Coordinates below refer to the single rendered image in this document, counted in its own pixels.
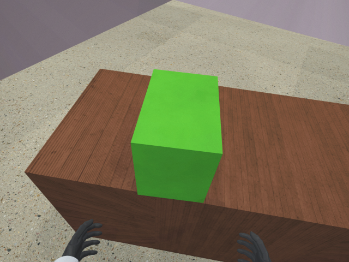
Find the robot right hand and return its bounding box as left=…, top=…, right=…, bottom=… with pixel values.
left=237, top=231, right=272, bottom=262

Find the carton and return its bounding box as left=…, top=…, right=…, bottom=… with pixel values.
left=131, top=69, right=222, bottom=203

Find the robot left hand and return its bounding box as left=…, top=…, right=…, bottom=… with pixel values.
left=62, top=219, right=103, bottom=262

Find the pedestal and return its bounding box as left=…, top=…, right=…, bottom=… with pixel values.
left=25, top=69, right=349, bottom=262

